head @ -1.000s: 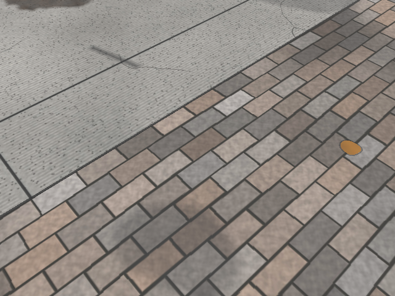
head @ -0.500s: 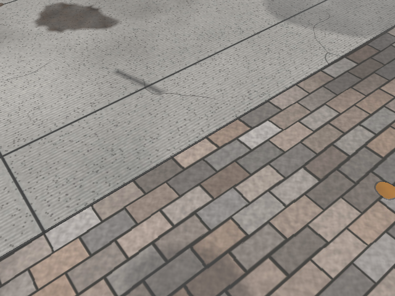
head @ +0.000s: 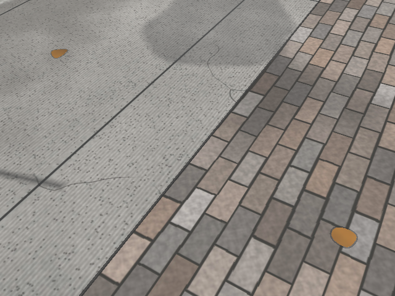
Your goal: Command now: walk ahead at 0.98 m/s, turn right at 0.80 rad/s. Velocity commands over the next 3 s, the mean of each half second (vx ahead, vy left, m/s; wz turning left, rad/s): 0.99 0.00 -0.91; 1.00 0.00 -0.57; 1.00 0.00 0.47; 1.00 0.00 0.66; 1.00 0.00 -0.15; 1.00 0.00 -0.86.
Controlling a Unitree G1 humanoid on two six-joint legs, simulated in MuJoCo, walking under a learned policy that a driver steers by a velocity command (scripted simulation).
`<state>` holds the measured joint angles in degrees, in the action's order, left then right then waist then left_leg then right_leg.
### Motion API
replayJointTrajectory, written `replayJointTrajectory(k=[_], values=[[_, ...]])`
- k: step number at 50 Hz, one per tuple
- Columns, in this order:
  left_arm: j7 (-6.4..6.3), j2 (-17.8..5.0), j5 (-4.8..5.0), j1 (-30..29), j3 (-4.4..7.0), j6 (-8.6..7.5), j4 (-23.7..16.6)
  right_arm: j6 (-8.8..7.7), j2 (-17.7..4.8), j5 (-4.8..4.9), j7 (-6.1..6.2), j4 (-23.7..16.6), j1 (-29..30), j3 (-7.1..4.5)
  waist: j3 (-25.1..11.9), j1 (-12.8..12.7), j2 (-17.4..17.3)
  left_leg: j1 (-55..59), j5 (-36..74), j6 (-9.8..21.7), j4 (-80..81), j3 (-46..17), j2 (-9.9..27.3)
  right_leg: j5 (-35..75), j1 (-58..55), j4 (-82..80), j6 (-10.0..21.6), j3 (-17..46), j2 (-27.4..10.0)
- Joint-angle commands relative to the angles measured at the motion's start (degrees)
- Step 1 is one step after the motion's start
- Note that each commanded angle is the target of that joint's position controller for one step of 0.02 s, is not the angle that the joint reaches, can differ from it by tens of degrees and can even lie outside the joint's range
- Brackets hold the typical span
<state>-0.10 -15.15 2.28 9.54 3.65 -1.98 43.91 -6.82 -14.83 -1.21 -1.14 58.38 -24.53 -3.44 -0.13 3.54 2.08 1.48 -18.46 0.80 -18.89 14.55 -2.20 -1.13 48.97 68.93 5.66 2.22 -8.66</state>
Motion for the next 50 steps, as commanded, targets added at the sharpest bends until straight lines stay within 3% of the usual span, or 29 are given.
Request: replayJointTrajectory(k=[1, 4, 6, 7, 9, 10, 11, 12, 13, 14, 15, 16, 19, 22, 24, 28, 30, 31, 32, 33, 34, 35, 36, 37, 39, 41, 44, 46, 50], values=[[1.3, -0.4, -0.6, 0.4, -0.32, -0.37, -3.2, -1.47, -5.3, -0.31, 1.44, -6.5, 8.6, 0.0, 10.2, -4.3, -0.7, -11.2, 16.9, 4.5, 13.1, -2.2, 14.4, 9.0, -1.3, -7.1, 0.1, -0.4, -0.8], [3.72, -0.6, -0.32, -7.1, -0.71, -1.54, -6.8, -0.51, -8.8, 0.05, 2.42, -6.9, 5.7, -0.47, 11.3, -2.1, 0.6, -1.2, 27.4, 2.3, 11.1, 1.0, 16.1, 10.2, 0.5, -18.0, 1.9, -5.4, 0.4], [4.97, -2.2, -0.05, -7.5, -0.03, -1.97, -8.3, 0.52, -11.9, 0.0, 3.17, -8.5, 6.3, -1.01, 8.2, -3.6, -2.0, 1.7, 54.7, 1.0, 5.0, 3.8, 15.7, 7.4, -8.8, -22.5, 3.1, -12.6, 4.9], [5.19, -3.7, 0.48, -4.6, 0.68, -1.79, -8.3, 1.31, -13.5, 0.04, 3.73, -9.1, 6.2, -1.43, 5.4, -5.7, -4.8, 3.4, 69.8, 1.2, -0.8, 4.1, 16.3, 3.8, -14.0, -21.6, 3.5, -15.0, 7.7], [4.67, -10.1, 0.96, 13.6, 3.71, -0.27, -5.2, 2.52, -16.1, 0.8, 3.55, -11.7, 11.4, -2.33, -3.8, -16.1, -10.5, -0.8, 86.9, 3.6, -22.7, 2.4, 18.2, -6.5, -35.8, -19.4, 6.3, -14.4, 11.2], [3.43, -15.0, 0.91, 27.7, 6.34, 0.38, -1.0, 2.2, -15.2, 1.87, 2.58, -13.4, 15.2, -2.36, -9.0, -22.4, -7.9, -11.2, 75.7, 3.3, -42.2, 0.9, 15.1, -4.9, -55.7, -27.0, 8.8, -9.5, 11.7], [2.42, -16.8, 0.4, 27.1, 6.81, 1.25, 0.9, -0.16, -4.2, 1.59, 1.26, -16.0, 17.8, 0.43, -0.5, -18.1, 14.8, -31.1, 4.8, 0.8, -72.0, -1.6, 0.2, -3.0, -60.4, -32.6, 12.6, 4.4, 7.3], [2.96, -12.9, -2.59, 20.3, 3.82, -0.88, -2.9, -3.74, 2.0, 3.19, 0.1, -21.0, 8.6, 2.64, -12.1, -5.4, 22.2, -51.3, -14.0, 1.3, -83.9, -18.4, -4.8, -25.2, -71.8, -44.7, 25.0, 42.7, -3.5], [3.2, -7.1, -2.81, 21.1, 2.9, -2.16, -3.7, -5.92, -3.8, 3.51, -0.58, -23.3, 16.5, 2.03, -13.7, -10.0, 11.6, -53.3, -7.2, 5.3, -79.5, -24.9, -1.4, -35.3, -69.7, -54.6, 21.2, 49.7, -5.3], [3.6, -6.4, -2.86, 21.1, 2.71, -3.49, -3.1, -6.14, -4.9, 4.58, -0.57, -24.9, 19.7, 1.52, -6.8, -7.8, 2.3, -53.9, -4.3, 6.2, -73.6, -23.7, 0.1, -35.4, -62.2, -57.2, 18.2, 47.9, -5.1], [4.02, -5.6, -2.07, 16.9, 2.21, -4.32, -3.7, -5.37, -4.5, 3.42, -0.04, -24.0, 18.7, 1.49, -4.0, -4.1, -8.6, -49.9, -1.2, 5.8, -67.5, -24.0, 3.3, -33.1, -52.9, -56.1, 15.7, 43.1, -4.1], [3.7, -6.1, -1.88, 12.1, 2.16, -4.68, -5.0, -4.34, -3.8, 2.19, 0.1, -23.6, 16.8, 1.44, -2.1, -1.0, -9.6, -44.8, 0.9, 4.3, -63.0, -24.7, 4.7, -30.3, -43.3, -55.1, 15.5, 39.4, -1.5], [1.58, -5.4, -1.16, 8.0, 1.61, -4.41, -6.8, -1.32, -5.6, 1.04, 0.93, -23.7, 16.5, 0.37, 2.5, 0.8, -8.4, -37.8, 2.7, -0.7, -50.2, -22.8, 7.2, -20.1, -29.6, -56.9, 14.0, 26.8, 4.8], [-0.67, -4.8, -0.49, 10.2, 1.41, -3.69, -6.2, -1.04, -2.2, -0.32, 1.81, -28.2, 27.9, 1.39, 5.4, -3.9, -4.3, -32.4, 16.8, -3.8, -30.7, -18.4, 4.9, -10.1, -22.7, -55.7, 11.9, 18.1, 9.9], [-0.85, -5.7, -0.32, 11.2, 1.86, -2.91, -5.6, -1.01, -0.6, 0.71, 1.75, -30.1, 32.0, 1.48, 4.7, -6.7, 0.2, -26.9, 22.6, -4.6, -19.2, -16.4, 1.9, -10.7, -21.5, -54.1, 9.1, 16.5, 11.7], [-0.89, -5.3, 0.75, 13.2, 2.46, -2.62, -4.2, -1.86, -5.4, 3.68, 1.32, -31.8, 32.9, -1.19, 2.2, -8.2, 5.0, -23.8, 21.6, -5.1, -9.1, -20.3, 0.6, -15.3, -32.4, -48.1, 7.2, 23.8, 8.8], [-1.15, -5.6, 0.36, 11.7, 2.88, -2.11, -4.5, -2.74, -8.4, 4.24, 1.21, -30.8, 27.7, -2.88, -0.4, -4.6, 6.7, -20.2, 16.5, -3.3, -8.1, -19.8, 0.7, -3.2, -39.0, -40.7, 5.9, 25.6, 7.3], [-0.64, -5.4, -0.78, 9.7, 2.52, -2.02, -5.1, -3.01, -10.5, 4.25, 1.27, -28.6, 17.8, -4.19, -6.2, 0.9, 7.0, -11.1, 15.5, -1.1, -9.0, -18.6, 1.7, 8.1, -40.5, -30.6, 4.1, 22.5, 8.6], [0.22, -2.3, -2.87, 6.6, 0.99, -2.17, -7.2, -2.64, -12.0, 3.52, 1.61, -26.1, 3.0, -4.39, -16.9, 7.5, 5.8, 9.3, 8.1, 1.6, -15.3, -24.0, 8.4, 7.2, -31.1, -12.6, 2.4, 18.5, 9.5], [0.72, 5.6, -0.05, 19.8, -1.09, -2.67, -8.2, -2.52, -16.7, 0.63, 0.75, -23.4, -3.0, -4.93, -26.3, 0.0, -24.6, 29.2, -16.7, 13.2, -2.7, -60.9, 23.6, -28.9, -10.0, 8.2, -1.0, 13.0, 17.4], [-0.04, 1.0, 2.85, 19.8, -1.62, -2.6, -6.7, -2.49, -12.2, 0.64, -0.21, -23.4, -1.7, -4.26, -21.4, 1.5, -28.1, 27.2, -36.0, 14.3, 3.7, -74.7, 26.4, -26.7, 0.5, 16.0, -0.9, 10.5, 11.7], [-0.19, -3.4, 1.63, 11.8, -0.95, -2.35, -7.2, -1.65, -6.8, 1.35, 0.14, -23.5, 1.3, -3.31, -11.2, 3.6, -18.0, 19.4, -32.0, 11.9, 4.2, -65.1, 23.1, -21.7, 3.3, 17.8, -0.7, 8.3, 9.5], [-0.09, -4.4, -0.18, 5.2, -0.86, -2.6, -8.5, -0.8, -6.6, 1.08, 0.28, -22.3, 2.4, -2.98, -5.9, 3.7, -6.6, 11.1, -19.9, 10.2, 3.8, -54.9, 19.9, -18.7, 1.0, 15.8, -0.6, 6.4, 8.0], [0.01, -3.6, -1.69, -0.4, -0.9, -3.26, -10.3, -0.59, -6.7, 0.57, -0.01, -21.1, 2.8, -2.89, -1.7, 3.2, -1.9, 3.9, -10.6, 9.6, 3.9, -47.5, 17.0, -17.8, -0.9, 11.8, -0.1, 6.0, 6.9], [0.68, -1.6, -0.61, -0.6, -1.12, -3.21, -11.3, -0.94, -3.3, 0.37, -0.5, -19.2, 4.3, -1.43, 0.6, -0.7, -5.1, -3.7, -3.8, 9.5, 5.5, -39.7, 14.2, -17.0, -5.2, 5.9, 0.4, 6.7, 4.6], [0.94, -0.2, -0.04, -0.2, -1.72, -2.82, -11.6, -1.01, -1.9, 1.7, -0.9, -17.2, 3.3, -0.73, 2.1, -2.5, -6.3, -6.4, -1.5, 10.6, 7.1, -36.9, 14.2, -17.8, -4.1, 1.8, 0.6, 6.3, 3.6], [1.48, -0.3, -1.3, -3.9, -2.5, -3.3, -13.1, -1.1, -6.2, 1.84, -0.24, -15.7, 2.4, -1.36, 5.4, -3.3, -4.4, -7.3, 3.7, 12.4, 10.1, -34.1, 16.2, -9.3, 2.1, -5.3, -0.8, 5.2, 1.8], [1.97, -1.0, -1.79, -8.5, -2.81, -3.73, -14.2, -1.02, -6.9, 2.07, 0.17, -14.9, 1.4, -1.07, 6.7, -2.1, -3.9, -9.1, 9.8, 10.9, 11.9, -27.9, 14.6, -1.5, -0.1, -13.2, -1.6, 2.2, 1.3], [3.27, -0.7, -0.98, -18.4, -2.95, -4.59, -17.1, -0.35, -8.0, 2.94, 0.62, -11.4, -5.1, -0.09, 9.1, 1.8, -4.5, -7.7, 17.7, 8.5, 16.0, -20.1, 14.1, 6.9, -10.0, -27.5, -1.7, -3.2, 4.2]])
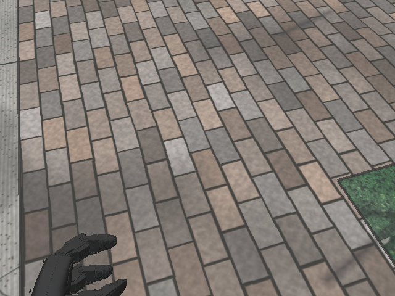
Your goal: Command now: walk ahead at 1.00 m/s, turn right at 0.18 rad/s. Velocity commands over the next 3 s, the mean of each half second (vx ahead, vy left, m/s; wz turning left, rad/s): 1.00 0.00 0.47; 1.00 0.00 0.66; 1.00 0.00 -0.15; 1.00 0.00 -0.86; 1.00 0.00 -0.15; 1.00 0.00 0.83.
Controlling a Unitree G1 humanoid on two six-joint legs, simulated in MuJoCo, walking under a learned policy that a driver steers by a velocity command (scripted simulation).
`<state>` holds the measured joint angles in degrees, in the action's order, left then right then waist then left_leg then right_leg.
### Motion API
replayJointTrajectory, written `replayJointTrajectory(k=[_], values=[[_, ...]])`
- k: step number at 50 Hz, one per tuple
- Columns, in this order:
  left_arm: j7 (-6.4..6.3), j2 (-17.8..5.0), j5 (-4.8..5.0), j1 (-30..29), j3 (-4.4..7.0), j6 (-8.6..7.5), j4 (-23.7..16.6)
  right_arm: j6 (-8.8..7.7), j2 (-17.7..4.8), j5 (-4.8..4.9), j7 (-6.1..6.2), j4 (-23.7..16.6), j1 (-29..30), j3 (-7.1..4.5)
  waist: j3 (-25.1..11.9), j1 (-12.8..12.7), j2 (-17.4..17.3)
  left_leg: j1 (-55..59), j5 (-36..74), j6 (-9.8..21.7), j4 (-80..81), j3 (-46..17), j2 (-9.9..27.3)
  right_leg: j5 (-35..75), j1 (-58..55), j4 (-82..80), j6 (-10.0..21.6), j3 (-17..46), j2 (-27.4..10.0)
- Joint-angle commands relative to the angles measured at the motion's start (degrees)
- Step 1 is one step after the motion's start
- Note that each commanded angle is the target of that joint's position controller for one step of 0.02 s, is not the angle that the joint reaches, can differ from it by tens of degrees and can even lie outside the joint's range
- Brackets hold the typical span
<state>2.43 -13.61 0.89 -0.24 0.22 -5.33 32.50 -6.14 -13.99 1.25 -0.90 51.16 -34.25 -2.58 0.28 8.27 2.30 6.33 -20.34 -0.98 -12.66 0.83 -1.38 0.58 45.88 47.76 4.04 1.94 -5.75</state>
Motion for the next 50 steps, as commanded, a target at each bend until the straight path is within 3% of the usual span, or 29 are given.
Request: replayJointTrajectory(k=[1, 3, 4, 5, 6, 7, 8, 9, 11, 12, 14, 15, 18, 23, 26, 28, 29, 30, 31, 32, 33, 34, 35, 36, 38, 42, 44, 47, 50], values=[[1.06, -2.6, 0.66, -9.5, 0.71, -1.4, -6.1, -0.59, -9.3, 0.46, 0.38, -3.6, 4.0, -0.75, 8.8, -3.0, -5.4, -10.0, 24.6, 9.8, 9.0, -4.7, 13.5, 3.9, -8.3, -9.1, 0.4, -4.1, 2.4], [1.24, -4.7, 0.52, -8.0, 1.97, -1.87, -6.9, 0.16, -10.6, -0.01, 0.49, -2.7, 3.1, -0.44, 5.2, -5.5, -9.5, -6.0, 50.0, 8.9, 1.6, -4.2, 14.7, -1.5, -16.5, -11.7, 1.7, -5.7, 6.1], [0.88, -7.5, 0.65, -2.8, 3.29, -1.77, -6.4, 0.58, -11.8, -0.53, 0.7, -2.0, 2.7, -0.47, 0.8, -9.2, -12.4, -4.5, 62.0, 8.3, -5.6, -4.3, 15.2, -4.5, -24.0, -11.9, 2.7, -5.8, 7.8], [0.08, -10.1, 0.97, 8.2, 4.88, -1.36, -4.2, 1.09, -13.2, -0.88, 0.99, -1.9, 4.4, -0.6, -4.8, -16.3, -13.8, -9.0, 68.1, 7.3, -17.9, -3.2, 14.2, -5.4, -38.3, -13.1, 3.8, -6.0, 8.7], [-1.16, -12.6, 0.75, 23.0, 6.24, -0.44, -0.6, 0.89, -12.9, -1.71, 1.23, -3.5, 7.4, -0.3, -11.9, -23.8, -12.3, -25.0, 55.7, 5.3, -36.1, -3.5, 12.1, -7.3, -60.0, -9.8, 4.8, 0.9, 1.8], [-1.54, -19.0, -1.53, 27.7, 7.03, -0.51, 1.3, -0.2, -0.7, -1.66, 0.97, -5.7, -1.6, 2.5, -25.0, -16.2, 9.4, -43.4, 1.2, 3.7, -60.5, -5.7, 2.7, -29.5, -79.7, -15.4, 10.3, 30.3, -16.1], [-1.11, -14.6, -1.83, 31.2, 6.18, -0.86, 2.0, -1.67, -4.2, 1.75, 1.02, -5.7, 0.3, 1.98, -31.8, -18.4, 14.4, -47.9, -4.5, 5.1, -70.3, -12.3, 2.1, -43.9, -77.7, -29.4, 11.4, 48.5, -18.9], [-1.12, -10.9, -1.27, 28.2, 5.21, -1.13, 3.8, -1.64, -7.3, 3.94, 1.55, -8.0, 9.4, 0.44, -17.6, -18.3, 10.0, -54.8, -1.0, 4.8, -73.3, -10.1, 4.3, -41.7, -69.4, -31.5, 8.7, 40.2, -16.7], [-0.79, -7.4, -1.57, 21.5, 4.35, -1.65, 6.0, -0.84, -5.5, 1.81, 1.74, -9.5, 15.6, 0.41, -5.6, -13.5, 1.2, -52.6, 5.5, 4.4, -69.3, -7.8, 8.9, -25.1, -50.2, -32.4, 7.0, 23.7, -13.8], [-0.59, -4.7, -2.53, 18.6, 3.79, -2.15, 6.7, 0.46, -4.4, 1.46, 1.32, -9.1, 13.5, 0.07, -3.7, -10.0, 2.2, -48.4, 7.9, 4.5, -67.9, -8.5, 10.9, -21.4, -43.1, -33.7, 6.5, 18.0, -12.0], [-0.31, -2.0, -1.56, 14.2, 3.61, -2.53, 8.3, 3.24, -2.0, 2.18, 0.49, -8.5, 11.5, -0.11, -0.5, -6.6, 4.1, -44.8, 7.0, 4.4, -65.3, -8.6, 12.7, -16.0, -35.8, -37.0, 5.4, 8.4, -10.5], [-0.35, -2.2, -1.03, 12.5, 3.75, -2.65, 8.9, 4.29, -1.6, 2.05, 0.41, -9.0, 13.0, -0.18, 2.3, -5.8, 3.6, -45.8, 7.1, 4.2, -64.0, -8.4, 13.1, -12.6, -33.2, -38.5, 4.3, 4.1, -10.3], [-1.31, -4.2, -2.0, 11.4, 4.24, -2.82, 9.8, 5.07, -2.2, 0.87, 0.2, -11.1, 17.8, -0.32, 6.6, -5.2, 0.7, -49.3, 17.4, 3.6, -57.5, -7.4, 12.2, -3.9, -31.3, -40.1, 3.0, -6.7, -7.3], [-3.02, -9.8, -1.84, 16.3, 5.0, -2.46, 11.2, 3.74, -3.9, 0.51, -2.54, -14.5, 28.5, -0.08, 9.6, -8.7, -4.7, -49.5, 31.4, 6.0, -38.5, 0.8, 9.1, 3.1, -40.3, -41.7, 0.7, -15.8, -6.5], [-3.78, -14.2, -1.8, 17.7, 5.66, -0.87, 11.2, 3.01, -6.6, 1.22, -4.11, -16.6, 30.7, -1.0, 6.8, -7.7, -1.6, -42.1, 27.9, 8.4, -31.7, 9.3, 3.2, 37.3, -48.9, -34.4, -2.2, -18.7, -6.9], [-4.26, -17.8, -1.0, 16.2, 6.56, 0.91, 10.3, 4.02, -10.1, 2.31, -3.79, -15.6, 21.0, -2.8, 0.8, -1.1, 4.8, -31.0, 17.9, 10.4, -34.2, 11.9, -1.2, 64.2, -52.0, -19.7, -1.7, -18.5, -8.9], [-3.91, -18.6, -0.55, 13.0, 6.81, 1.29, 9.0, 5.03, -14.2, 2.11, -3.24, -13.1, 9.2, -4.77, -4.4, 5.1, 6.2, -16.7, 13.2, 12.5, -35.1, 10.1, -2.2, 67.3, -47.1, -6.0, -0.4, -17.1, -9.4], [-3.25, -16.9, 0.16, 9.7, 6.41, 0.77, 8.3, 5.84, -18.0, 1.95, -1.9, -9.5, -3.5, -7.04, -8.6, 11.1, 3.0, 1.9, 14.6, 14.9, -28.8, 4.6, -1.6, 53.1, -35.8, 14.6, -1.2, -16.2, -5.6], [-2.25, -4.4, -0.94, 9.6, 3.06, -1.68, 6.0, 6.38, -20.3, 1.45, -1.27, -8.1, -1.0, -7.23, -1.4, 4.3, -22.0, 7.7, 19.2, 19.7, -24.9, -9.3, 2.8, -25.2, -14.5, 44.1, -4.0, -12.9, 9.7], [-1.5, -1.1, 0.86, 18.3, 1.1, -4.68, 1.3, 4.0, -17.0, -1.35, -1.83, -12.5, 6.3, -4.61, -14.4, -6.2, -25.3, 17.2, -7.5, 31.5, -11.4, -47.1, 14.0, -34.1, 2.8, 53.8, -3.3, 3.7, 12.9], [-1.11, -8.1, 1.45, 9.3, 1.99, -6.39, -0.2, 2.78, -11.7, -1.22, -1.94, -14.2, 5.8, -4.04, -13.3, -1.2, -12.7, 13.4, -19.7, 27.1, -0.8, -53.8, 15.5, -27.2, 3.7, 47.7, 0.0, 8.4, 9.4], [-1.33, -8.7, 2.24, 4.9, 2.49, -6.49, -1.6, 1.47, -10.2, -1.34, -2.45, -13.2, 6.4, -3.6, -4.9, -3.7, -2.1, 3.9, -20.6, 23.5, 2.2, -51.8, 14.7, -23.4, 3.2, 40.1, 1.2, 7.2, 7.6], [-1.87, -7.6, 1.1, 6.6, 2.22, -5.9, -0.8, 0.48, -9.9, -0.99, -2.7, -13.9, 10.5, -3.44, -2.9, -7.7, 3.4, -4.1, -16.6, 22.7, 0.6, -48.7, 14.1, -20.9, -0.6, 34.5, 0.7, 8.1, 5.0], [-2.07, -7.3, -0.12, 9.1, 2.35, -4.93, 0.4, 0.08, -10.0, -1.14, -2.32, -15.0, 14.8, -3.37, -1.1, -10.2, 4.1, -12.2, -11.0, 22.4, -0.9, -43.6, 11.8, -19.4, -5.1, 30.8, -0.6, 8.5, 3.3], [-2.33, -8.0, -0.82, 11.4, 2.98, -2.79, 2.0, 0.18, -8.6, -0.88, -1.15, -15.6, 17.9, -2.69, 1.3, -12.2, 3.2, -21.2, -3.1, 20.6, 0.2, -32.5, 7.7, -17.8, -10.3, 23.4, -2.9, 7.0, 0.4], [-2.64, -3.1, -2.39, -0.6, 0.91, -1.86, -1.9, 0.65, -6.1, -0.14, 1.47, -12.9, 13.5, -1.55, 5.7, -6.1, -1.3, -29.4, 11.7, 17.8, 0.7, -17.2, 2.5, 0.0, -13.2, 2.4, -6.8, 0.9, -0.6], [-2.01, -1.9, -1.91, -5.3, 0.45, -2.27, -2.9, 0.84, -7.1, 0.13, 1.58, -11.8, 11.6, -1.7, 5.4, -2.8, -3.4, -31.0, 11.2, 15.8, 0.9, -14.3, 1.8, 10.4, -19.1, -8.1, -7.0, -1.9, 1.8], [-1.46, -4.8, -0.07, -9.3, 1.75, -2.83, -4.4, 0.66, -8.0, 0.64, 0.84, -9.5, 8.0, -1.95, 5.3, 0.4, -5.7, -21.0, 11.2, 15.1, -0.2, -16.5, 5.4, 10.9, -17.7, -16.8, -6.2, -1.6, 3.3], [-0.7, -7.7, 0.49, -6.9, 3.26, -3.54, -4.4, 1.74, -8.8, 0.15, 1.43, -7.4, 7.2, -2.29, 4.2, -2.2, -8.1, -6.5, 29.4, 13.3, -5.3, -17.4, 9.7, 4.5, -14.9, -20.6, -3.1, -1.4, 4.2]])
Over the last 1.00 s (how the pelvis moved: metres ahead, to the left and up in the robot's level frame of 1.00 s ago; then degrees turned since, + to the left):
0.78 -0.24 0.00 -44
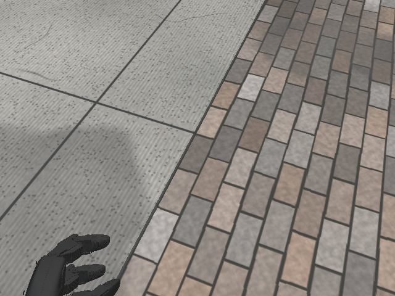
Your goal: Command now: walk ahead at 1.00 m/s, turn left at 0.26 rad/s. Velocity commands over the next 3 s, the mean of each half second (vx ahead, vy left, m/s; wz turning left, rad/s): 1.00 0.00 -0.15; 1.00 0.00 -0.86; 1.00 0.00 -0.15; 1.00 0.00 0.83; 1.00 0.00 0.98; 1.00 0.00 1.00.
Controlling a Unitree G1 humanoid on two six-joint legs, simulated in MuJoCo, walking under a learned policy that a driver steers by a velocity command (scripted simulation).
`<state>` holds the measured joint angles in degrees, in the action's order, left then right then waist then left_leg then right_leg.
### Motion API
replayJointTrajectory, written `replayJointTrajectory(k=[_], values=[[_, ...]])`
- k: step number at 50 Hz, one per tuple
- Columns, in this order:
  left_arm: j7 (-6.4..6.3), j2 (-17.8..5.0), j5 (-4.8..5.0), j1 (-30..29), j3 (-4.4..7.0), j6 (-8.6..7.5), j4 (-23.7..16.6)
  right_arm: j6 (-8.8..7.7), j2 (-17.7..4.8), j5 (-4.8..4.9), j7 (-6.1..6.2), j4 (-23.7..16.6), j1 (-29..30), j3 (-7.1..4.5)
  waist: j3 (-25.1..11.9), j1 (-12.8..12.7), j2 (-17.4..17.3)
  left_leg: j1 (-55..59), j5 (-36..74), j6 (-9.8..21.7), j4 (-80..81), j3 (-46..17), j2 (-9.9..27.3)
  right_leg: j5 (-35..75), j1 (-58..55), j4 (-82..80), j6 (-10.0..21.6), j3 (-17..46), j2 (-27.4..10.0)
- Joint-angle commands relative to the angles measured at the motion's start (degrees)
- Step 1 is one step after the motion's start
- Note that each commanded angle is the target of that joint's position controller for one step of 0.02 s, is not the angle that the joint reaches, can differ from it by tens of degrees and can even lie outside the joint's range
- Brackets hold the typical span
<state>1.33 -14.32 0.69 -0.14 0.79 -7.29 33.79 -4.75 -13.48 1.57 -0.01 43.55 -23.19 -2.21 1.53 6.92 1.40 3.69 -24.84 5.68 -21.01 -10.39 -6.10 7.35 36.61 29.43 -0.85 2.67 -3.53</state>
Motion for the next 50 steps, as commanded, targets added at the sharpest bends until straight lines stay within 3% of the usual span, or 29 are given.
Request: replayJointTrajectory(k=[1, 3, 4, 5, 6, 8, 10, 11, 13, 15, 19, 23, 25, 26, 27, 28, 29, 31, 32, 33, 35, 37, 42, 44, 46, 47, 48, 49, 50], values=[[0.29, -8.6, 0.89, -2.4, 3.63, -1.65, -4.8, 0.73, -10.4, -0.89, 0.56, 0.1, -2.8, -2.99, -0.1, -3.8, -8.7, -0.6, 47.7, 5.7, -1.6, -5.7, 15.1, -5.9, -9.4, -1.3, 3.3, -3.4, 3.3], [-0.92, -12.2, 1.77, 20.8, 5.6, -0.61, -0.3, 1.24, -11.7, -3.14, -0.04, -2.1, 4.6, -2.91, -13.5, -17.8, -10.5, -10.6, 60.6, 2.9, -26.5, -2.3, 12.4, -10.8, -37.3, 4.4, 7.2, -2.2, 0.9], [-1.08, -16.1, -0.48, 30.2, 6.18, -0.3, 2.1, 0.4, -3.5, -2.76, -0.34, -3.4, -2.5, -0.89, -25.1, -15.1, 7.1, -31.4, 29.3, -0.2, -51.6, 0.2, 4.7, -30.4, -61.7, 4.1, 14.2, 21.2, -11.4], [0.44, -14.3, -0.74, 32.9, 5.79, -0.76, 4.6, -0.72, -1.7, 0.88, -0.8, -2.7, -7.3, 0.67, -29.8, -13.7, 23.9, -44.4, -1.3, -1.0, -62.1, -1.7, 0.3, -53.4, -68.6, -11.7, 18.4, 48.9, -17.8], [0.09, -8.9, -0.39, 28.5, 4.69, -0.31, 4.1, -1.08, -6.6, 2.6, -0.6, -3.7, 0.5, -0.19, -17.5, -15.3, 15.7, -52.2, 1.2, 0.1, -64.4, -0.1, 4.8, -56.3, -62.7, -14.5, 15.8, 45.3, -16.9], [0.24, -7.4, -1.48, 24.5, 4.05, 0.28, 5.3, -2.08, -6.4, 0.31, -0.76, -6.8, 13.2, 0.17, -4.4, -13.6, -2.7, -50.8, 5.9, 0.6, -58.9, 3.3, 8.4, -35.7, -44.2, -14.7, 13.6, 28.8, -11.9], [1.03, -3.9, -2.0, 20.4, 2.75, -0.23, 5.9, -1.51, -5.0, -0.13, -1.16, -6.6, 11.2, -0.06, -1.9, -7.9, 0.0, -45.4, 9.1, 0.4, -52.6, 2.9, 11.9, -29.5, -34.0, -17.1, 13.5, 21.6, -8.3], [1.38, -3.1, -1.05, 20.1, 2.4, -0.31, 6.3, -1.09, -4.4, -0.23, -1.1, -6.5, 10.6, 0.08, -0.7, -6.7, 1.3, -44.7, 9.1, -0.2, -50.4, 3.6, 12.6, -27.7, -31.0, -18.5, 14.1, 20.3, -7.0], [1.13, -4.0, 0.23, 20.8, 2.43, -0.33, 7.3, -0.97, -3.6, -1.17, -0.9, -7.7, 12.2, 0.52, 2.7, -5.3, 0.3, -47.0, 10.2, -2.1, -44.7, 4.7, 13.8, -24.5, -26.5, -20.8, 15.6, 19.0, -6.4], [-0.01, -6.2, 0.05, 22.2, 3.02, -0.35, 7.8, -1.83, -4.0, -2.07, -0.92, -9.7, 17.6, 0.89, 5.2, -6.5, -0.7, -48.5, 18.5, -4.5, -35.3, 5.6, 13.5, -18.6, -24.4, -23.0, 16.4, 16.4, -5.8], [-1.37, -7.5, 1.33, 27.8, 3.36, 0.04, 9.6, -3.76, -3.1, -1.77, -2.54, -12.6, 29.0, 1.48, 5.7, -10.6, 0.1, -31.8, 36.4, -6.7, -15.1, 8.7, 8.1, -13.4, -17.7, -25.3, 13.9, 10.4, -2.8], [-2.04, -7.1, 1.79, 31.7, 3.22, 1.92, 12.2, -4.41, -6.9, -0.38, -2.54, -13.9, 31.6, -0.47, 4.4, -10.1, 3.2, -28.8, 32.0, -5.9, -6.0, 7.2, 6.0, -4.0, -31.4, -18.2, 11.5, 13.1, -5.7], [-2.08, -9.4, 0.48, 30.7, 3.76, 3.23, 12.5, -4.38, -10.8, 0.07, -1.62, -12.5, 21.7, -2.65, -3.7, -3.5, 6.7, -16.6, 23.4, -3.6, -7.2, 9.0, 4.1, 17.7, -34.0, -2.7, 8.9, 11.9, -4.4], [-1.93, -10.2, -0.68, 26.7, 3.74, 3.66, 10.6, -3.89, -12.4, 0.24, -0.72, -10.3, 8.5, -3.53, -11.8, 3.9, 8.2, 1.0, 20.9, -1.8, -11.7, 6.0, 9.0, 15.6, -24.2, 12.7, 6.9, 11.1, -2.5], [-1.97, -4.6, -3.11, 26.7, 2.11, 2.98, 7.8, -2.82, -17.5, -0.23, 0.45, -7.8, -5.2, -4.6, -24.7, 6.4, -3.6, 21.1, 11.0, -1.1, -14.9, -8.2, 21.2, -8.4, -11.9, 33.2, 6.3, 8.2, 2.2], [-1.44, 2.2, 2.23, 36.1, -0.02, 1.71, 5.9, -3.09, -19.1, -1.66, -1.03, -6.9, -4.1, -4.52, -35.5, -0.9, -30.1, 33.4, -12.8, 9.3, -0.7, -41.9, 33.7, -35.3, 5.3, 51.9, 4.5, 8.2, 5.9], [-2.21, -4.1, 4.19, 30.5, 1.27, 1.86, 7.1, -2.6, -11.6, -1.66, -0.86, -7.5, -1.2, -3.53, -25.3, 1.6, -21.1, 27.1, -21.3, 7.0, 4.5, -39.3, 30.0, -32.0, 12.2, 55.9, 4.9, 7.7, 1.6], [-2.16, -5.6, 2.51, 18.2, 1.96, 2.47, 4.6, -2.0, -7.8, -1.92, -0.32, -5.2, 2.9, -2.55, -8.5, 0.6, -4.7, 8.9, 1.0, 4.2, 4.0, -18.9, 26.4, -26.4, 13.4, 54.0, 4.6, 4.0, -2.6], [-1.76, -5.1, 1.26, 16.0, 2.37, 2.98, 3.7, -2.03, -6.2, -2.84, -0.37, -4.2, 5.5, -2.25, -4.8, -1.8, -3.2, 0.8, 7.9, 4.1, 5.0, -12.6, 24.3, -24.8, 10.3, 50.6, 4.7, 3.9, -4.4], [-1.04, -3.5, 1.75, 17.2, 2.38, 4.03, 3.2, -2.12, -4.9, -3.45, -0.29, -3.3, 7.7, -1.96, -2.6, -4.6, -5.7, -5.0, 10.9, 4.0, 6.3, -8.0, 23.6, -24.9, 7.3, 49.3, 4.5, 4.5, -6.2], [-0.53, -0.8, 2.6, 16.6, 1.92, 6.18, 1.9, -2.19, -3.6, -1.96, -0.66, -2.1, 11.4, -1.93, 1.5, -7.3, -7.0, -11.4, 14.7, 3.2, 9.7, -0.1, 23.8, -27.4, 7.6, 46.9, 4.0, 4.0, -8.5], [-0.23, -1.1, 1.58, 14.5, 1.65, 6.77, 0.2, -2.45, -6.0, -1.54, -0.43, -1.9, 14.0, -2.56, 4.4, -9.0, -5.5, -14.8, 20.8, 2.9, 12.3, 6.6, 23.8, -21.9, 9.3, 43.7, 3.1, 3.6, -9.4], [2.0, -4.6, 0.73, 6.6, 2.0, 5.91, -1.4, -2.58, -12.7, -1.52, 0.45, -1.2, 12.9, -4.0, 6.3, -7.5, 0.7, -13.0, 26.8, -0.8, 15.4, 22.4, 18.1, -1.4, 0.4, 22.3, 5.1, -4.8, -5.2], [2.57, -6.9, 1.03, 5.7, 2.92, 5.64, -2.0, -1.92, -16.3, -1.33, 0.29, -1.0, 11.2, -4.68, 4.6, -8.3, -1.4, -6.5, 49.7, -1.7, 11.0, 24.4, 18.6, -2.6, -4.8, 18.0, 7.0, -9.7, -0.8], [2.45, -11.0, 2.16, 12.7, 4.83, 6.24, -1.1, -0.31, -19.7, -0.69, 0.31, -1.4, 10.8, -5.54, -0.7, -13.6, -6.9, -0.6, 78.3, -2.0, -3.2, 25.0, 20.2, -11.8, -13.5, 18.8, 9.2, -13.5, 4.3], [2.19, -14.4, 2.26, 22.8, 6.63, 6.75, 1.2, 0.34, -20.4, -0.46, 0.34, -2.2, 11.9, -5.74, -5.7, -19.0, -8.4, -4.1, 84.7, -1.8, -16.9, 24.2, 20.7, -15.8, -26.4, 18.6, 11.0, -13.7, 6.6], [1.32, -18.3, 2.12, 36.5, 8.95, 7.45, 5.4, 0.12, -18.6, -0.52, 0.39, -2.8, 14.1, -5.1, -10.5, -25.6, -4.9, -16.1, 74.5, -3.6, -37.5, 23.2, 18.0, -13.1, -46.7, 13.8, 13.7, -8.9, 6.8], [0.59, -21.4, 2.31, 34.0, 9.27, 8.12, 6.8, -1.8, -6.8, -1.96, 0.0, -4.1, 13.2, -1.8, -4.5, -19.2, 18.8, -35.5, -0.6, -6.6, -68.0, 21.5, 3.5, -6.2, -53.3, 9.1, 18.2, 5.4, 1.2], [1.25, -22.2, 0.56, 27.0, 7.39, 5.97, 1.5, -4.75, -5.0, -0.61, -0.9, -9.4, 3.4, 0.01, -21.9, -8.6, 23.9, -51.2, -8.6, -5.5, -77.2, 4.6, 0.4, -39.3, -64.2, -7.9, 30.5, 46.3, -10.8]])
Over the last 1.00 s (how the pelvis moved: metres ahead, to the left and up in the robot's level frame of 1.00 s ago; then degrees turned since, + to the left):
0.86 0.13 0.00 37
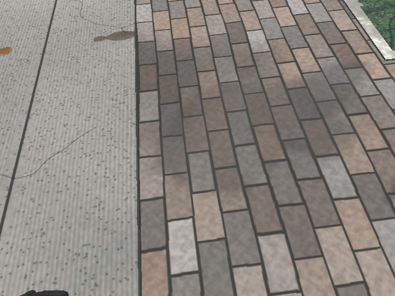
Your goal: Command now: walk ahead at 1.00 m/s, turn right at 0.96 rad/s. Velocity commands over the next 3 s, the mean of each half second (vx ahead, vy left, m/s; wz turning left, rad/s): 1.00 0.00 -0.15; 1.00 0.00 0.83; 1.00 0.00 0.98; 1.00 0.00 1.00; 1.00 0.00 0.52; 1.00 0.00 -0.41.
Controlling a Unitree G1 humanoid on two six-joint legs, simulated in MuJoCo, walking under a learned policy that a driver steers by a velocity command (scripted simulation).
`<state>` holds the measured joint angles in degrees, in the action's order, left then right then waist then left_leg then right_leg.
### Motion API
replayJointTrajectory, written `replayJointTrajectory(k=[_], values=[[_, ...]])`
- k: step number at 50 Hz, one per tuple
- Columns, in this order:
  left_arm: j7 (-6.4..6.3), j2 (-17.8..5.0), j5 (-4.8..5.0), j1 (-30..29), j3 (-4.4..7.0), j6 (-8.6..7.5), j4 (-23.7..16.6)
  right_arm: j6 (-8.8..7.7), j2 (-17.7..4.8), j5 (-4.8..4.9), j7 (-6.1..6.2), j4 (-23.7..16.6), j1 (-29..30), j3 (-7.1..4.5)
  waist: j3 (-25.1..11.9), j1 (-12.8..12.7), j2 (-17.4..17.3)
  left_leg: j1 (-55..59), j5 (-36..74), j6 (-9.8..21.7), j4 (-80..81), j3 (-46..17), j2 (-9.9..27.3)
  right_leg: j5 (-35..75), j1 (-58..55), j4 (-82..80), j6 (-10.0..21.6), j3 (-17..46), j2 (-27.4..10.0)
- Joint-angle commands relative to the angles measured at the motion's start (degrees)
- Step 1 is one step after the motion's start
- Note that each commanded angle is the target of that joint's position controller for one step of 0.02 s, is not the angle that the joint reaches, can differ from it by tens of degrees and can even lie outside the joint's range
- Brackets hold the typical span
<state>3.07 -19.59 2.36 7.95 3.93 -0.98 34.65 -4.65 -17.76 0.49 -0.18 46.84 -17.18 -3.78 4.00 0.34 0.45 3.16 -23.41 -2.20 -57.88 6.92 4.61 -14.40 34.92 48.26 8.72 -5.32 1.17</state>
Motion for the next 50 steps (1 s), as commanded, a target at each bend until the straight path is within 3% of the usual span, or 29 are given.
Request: replayJointTrajectory(k=[1, 2, 3, 4, 6, 11, 16, 18, 20, 22, 23, 24, 25, 26, 27, 28, 30, 32, 36, 38, 42, 43, 44, 45, 46, 47, 48, 49, 50], values=[[-0.11, -10.8, -1.27, 18.4, 3.55, -1.61, -1.4, -6.41, -8.5, 1.62, -0.97, -12.9, 6.1, 0.4, -21.8, -7.1, 9.6, -51.6, -1.8, 5.1, -34.6, -17.1, -5.8, -30.8, -57.2, -35.0, 15.5, 58.3, -16.5], [0.19, -10.1, -1.92, 18.0, 3.24, -2.99, -0.1, -6.47, -8.0, 2.81, -0.51, -14.7, 11.6, 0.24, -10.3, -5.3, 2.1, -52.8, 0.6, 5.4, -28.7, -14.8, -5.1, -27.8, -46.2, -37.7, 13.0, 55.6, -15.6], [0.4, -8.3, -2.02, 14.8, 2.53, -4.08, 0.1, -5.83, -6.4, 1.09, 0.4, -13.4, 11.6, 0.72, -7.6, -2.2, -5.5, -48.2, 3.0, 5.3, -22.9, -15.5, -1.9, -21.0, -37.4, -36.1, 10.9, 50.0, -13.9], [0.01, -8.5, -2.48, 10.9, 2.52, -4.45, -0.5, -5.05, -5.8, -0.04, 0.53, -12.7, 8.9, 0.64, -6.1, 1.1, -4.1, -42.8, 5.1, 4.2, -18.8, -16.5, -0.5, -15.2, -28.8, -33.7, 11.0, 45.3, -11.4], [-1.13, -5.2, -2.12, 7.6, 1.38, -4.25, -0.7, -2.87, -5.9, -0.47, 0.12, -11.0, 5.9, 0.18, -3.3, 3.4, -1.5, -37.9, 6.6, 2.2, -11.6, -15.5, 1.9, -9.2, -20.4, -34.8, 10.0, 34.6, -7.5], [-3.59, -1.5, -1.78, 12.8, -0.18, -4.48, 3.1, -1.85, 0.1, -1.32, -0.63, -13.3, 18.1, 2.73, 1.1, -3.8, 1.0, -36.7, 32.7, -0.4, 12.0, -8.0, 2.5, 7.3, -16.1, -36.2, 5.6, 15.5, -3.0], [-2.95, -3.3, -1.92, 18.8, -0.1, -5.17, 7.9, -2.45, -1.6, 1.66, -2.53, -15.1, 25.9, 2.16, 5.0, -8.4, 0.8, -40.8, 38.5, 3.3, 27.0, -5.5, -0.7, 11.3, -31.5, -41.8, 3.0, 11.1, -8.9], [-3.08, -4.4, -2.55, 17.5, 0.15, -4.52, 9.0, -2.86, -2.6, 2.26, -3.84, -15.5, 24.4, 1.63, 4.5, -6.3, 2.2, -42.6, 36.0, 5.8, 29.3, -5.7, -2.1, 23.4, -39.9, -39.6, 1.3, 8.4, -11.5], [-3.37, -6.7, -4.5, 14.7, 0.6, -3.85, 8.6, -2.49, -5.2, 2.32, -4.14, -15.0, 18.6, 0.09, -2.4, -1.8, 5.4, -35.6, 28.9, 7.7, 25.7, -0.9, -7.4, 54.5, -46.1, -31.7, -1.0, 5.4, -11.5], [-3.87, -8.6, -6.2, 9.9, 1.12, -2.78, 7.3, -0.79, -9.1, 2.77, -3.16, -10.9, -0.3, -2.03, -11.7, 8.1, 8.6, -18.5, 21.7, 10.2, 20.4, 0.0, -9.8, 78.8, -44.8, -10.6, -2.1, 3.5, -12.0], [-4.37, -9.0, -5.82, 5.2, 1.15, -2.63, 5.9, 0.2, -11.0, 2.37, -2.45, -7.4, -14.5, -2.84, -15.6, 15.7, 3.7, -0.3, 21.5, 11.6, 21.8, -5.2, -7.5, 71.7, -31.4, 10.7, -4.0, 1.9, -9.3], [-3.27, 2.4, -5.4, 14.6, -1.57, -3.93, 4.3, -0.12, -13.3, 1.3, -2.51, -6.1, -15.5, -2.75, -19.7, 6.1, -19.9, 21.2, 2.4, 22.1, 21.6, -31.5, 2.8, -0.1, -2.0, 37.0, -8.8, 6.5, 2.2], [-2.02, -0.4, -1.68, 14.0, -2.63, -6.66, 2.4, -0.43, -10.2, 0.56, -2.39, -7.6, -14.0, -2.54, -25.0, 6.4, -20.6, 26.4, -18.2, 27.2, 40.4, -60.7, 10.2, -12.6, 8.8, 42.7, -8.1, 13.6, 6.1], [-1.54, -4.4, -0.04, 7.5, -1.78, -8.19, 1.2, -0.77, -7.2, -0.51, -1.87, -8.1, -11.8, -2.2, -16.6, 7.6, -11.4, 20.7, -20.2, 22.9, 43.9, -58.8, 9.5, -7.2, 11.9, 38.7, -5.0, 16.3, 1.8], [-1.65, -4.3, -0.39, 2.1, -2.18, -9.04, -0.6, -1.13, -6.2, -0.79, -2.23, -8.4, -9.4, -1.79, -11.2, 5.8, -1.5, 10.9, -11.7, 20.7, 44.5, -53.1, 7.7, -4.1, 9.0, 32.5, -4.0, 15.7, -0.2], [-2.01, -2.9, -1.93, -1.3, -2.24, -9.43, -1.1, -1.58, -5.7, -0.73, -2.84, -8.5, -7.0, -1.52, -6.2, 3.3, 4.4, 1.8, -3.2, 20.1, 45.0, -48.0, 4.9, -3.8, 6.3, 27.3, -3.8, 15.0, -0.9], [-2.34, -2.5, -3.38, 1.2, -1.89, -8.67, -0.6, -1.63, -4.9, -0.2, -2.6, -9.5, -3.0, -1.12, -3.6, -1.3, 2.0, -7.0, 7.8, 20.8, 45.9, -39.9, 0.1, -2.6, 2.0, 20.8, -5.5, 15.2, -2.8], [-2.88, -2.2, -3.91, 1.0, -1.79, -7.75, -0.9, -1.35, -4.1, 1.38, -1.93, -8.9, -3.4, -0.76, -1.0, -2.3, 1.3, -12.1, 13.1, 20.6, 46.4, -35.7, -1.5, -2.7, 2.1, 14.0, -8.0, 13.5, -4.0], [-2.87, 1.9, -4.35, -12.6, -2.9, -7.81, -6.3, -0.53, -4.9, 1.66, 0.16, -7.0, -6.0, -0.9, 3.4, 2.5, -2.0, -26.0, 20.4, 17.1, 47.4, -29.2, -6.6, 15.0, -5.8, -7.8, -11.4, 8.6, -0.8], [-2.59, 2.1, -3.64, -15.5, -2.44, -8.15, -7.6, -0.12, -5.3, 1.89, 0.35, -5.5, -8.7, -1.23, 1.3, 4.7, -3.5, -28.5, 18.9, 14.6, 47.4, -30.2, -6.7, 23.8, -14.4, -14.4, -11.6, 8.0, 1.8], [-3.15, -2.4, -0.81, -17.4, 0.11, -8.63, -9.3, 0.35, -4.3, 2.63, 0.94, -3.4, -10.0, -1.52, -0.4, 4.0, -5.9, -15.3, 24.7, 11.8, 40.0, -34.5, -4.8, 21.2, -17.7, -23.8, -11.2, 11.5, 1.9], [-3.47, -4.6, -0.49, -14.1, 1.27, -8.93, -8.9, 0.66, -5.1, 2.26, 1.03, -3.5, -9.2, -1.94, -3.1, 1.7, -6.6, -11.8, 35.3, 10.8, 34.5, -34.5, -4.7, 17.8, -21.2, -24.0, -10.3, 10.8, 2.6], [-3.87, -6.3, -0.12, -5.7, 2.37, -9.07, -7.9, 1.12, -6.8, 1.49, 0.83, -4.2, -7.0, -2.42, -9.3, -3.7, -7.7, -10.8, 44.2, 9.2, 24.4, -33.0, -5.4, 16.7, -30.4, -23.1, -8.9, 10.5, 1.1], [-4.68, -7.5, 0.31, 10.4, 2.96, -8.17, -5.2, 1.56, -5.6, -0.64, 0.46, -6.4, -3.0, -1.73, -20.6, -11.5, -8.6, -17.5, 42.6, 7.8, 8.0, -30.9, -5.3, 9.2, -48.5, -15.1, -6.2, 14.7, -6.0], [-4.38, -11.8, -2.04, 18.2, 3.35, -7.73, -3.0, 1.29, 4.2, -0.23, 0.07, -7.8, -13.7, 0.92, -32.6, -5.9, 14.6, -37.5, -2.6, 5.5, -14.8, -24.3, -13.1, -4.8, -72.5, -17.6, 3.5, 41.8, -23.3], [-2.95, -9.9, -1.48, 19.0, 3.23, -7.65, -1.3, 1.26, 1.1, 3.44, 0.37, -9.1, -14.9, 2.27, -36.2, -6.1, 27.3, -48.0, -7.3, 5.3, -26.2, -20.1, -7.8, -29.0, -74.3, -26.3, 6.7, 62.2, -28.9], [-3.45, -3.9, -1.73, 15.4, 2.38, -6.86, -2.8, 1.64, -3.6, 3.48, 0.92, -8.8, -7.3, 1.12, -24.5, -8.9, 18.1, -52.7, -1.5, 5.4, -26.9, -17.6, -4.4, -32.4, -65.8, -29.4, 3.2, 53.2, -23.4], [-3.75, -2.7, -2.3, 12.9, 1.85, -6.1, -1.6, 1.66, -5.7, 1.85, 0.77, -9.9, -1.0, 0.56, -15.2, -8.8, 8.1, -52.7, 2.3, 5.3, -24.7, -15.1, -2.9, -20.5, -55.9, -30.1, 0.6, 42.0, -20.6], [-3.65, -2.8, -3.26, 11.9, 1.76, -5.7, -0.1, 1.52, -4.9, 0.44, 0.35, -11.3, 3.7, 0.46, -8.8, -7.8, 1.1, -51.0, 3.6, 5.4, -22.6, -13.8, -1.1, -8.4, -46.8, -31.0, -0.2, 34.7, -18.7]])
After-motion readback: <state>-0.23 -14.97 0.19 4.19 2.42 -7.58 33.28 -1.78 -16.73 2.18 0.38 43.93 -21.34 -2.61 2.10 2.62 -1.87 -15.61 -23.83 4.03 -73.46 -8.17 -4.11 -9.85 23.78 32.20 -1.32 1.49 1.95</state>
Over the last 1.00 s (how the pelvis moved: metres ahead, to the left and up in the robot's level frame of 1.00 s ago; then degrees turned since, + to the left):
0.87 -0.18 -0.04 -34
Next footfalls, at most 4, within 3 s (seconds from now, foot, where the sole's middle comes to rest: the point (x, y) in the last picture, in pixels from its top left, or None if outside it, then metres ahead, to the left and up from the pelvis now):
0.46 left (192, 238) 0.65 0.08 -0.72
0.90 right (219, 138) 1.11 -0.03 -0.72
1.36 left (122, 106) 1.32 0.41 -0.72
1.78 right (91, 56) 1.71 0.63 -0.72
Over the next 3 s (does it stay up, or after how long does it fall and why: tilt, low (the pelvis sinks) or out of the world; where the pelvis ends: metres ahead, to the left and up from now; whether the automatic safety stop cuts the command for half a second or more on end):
stays up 1.51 1.58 0.06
